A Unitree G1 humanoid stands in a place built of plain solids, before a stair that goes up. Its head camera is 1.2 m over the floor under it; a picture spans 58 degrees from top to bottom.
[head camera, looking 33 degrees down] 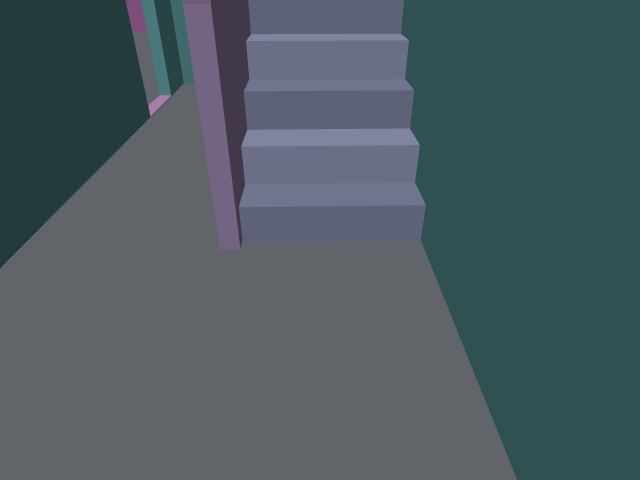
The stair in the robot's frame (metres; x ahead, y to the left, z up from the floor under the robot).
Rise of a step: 0.21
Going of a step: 0.25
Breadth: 0.90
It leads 1 degrees to the left of straight ahead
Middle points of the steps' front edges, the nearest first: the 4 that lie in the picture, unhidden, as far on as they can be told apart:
1.83 -0.06 0.21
2.08 -0.06 0.41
2.34 -0.05 0.62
2.59 -0.04 0.82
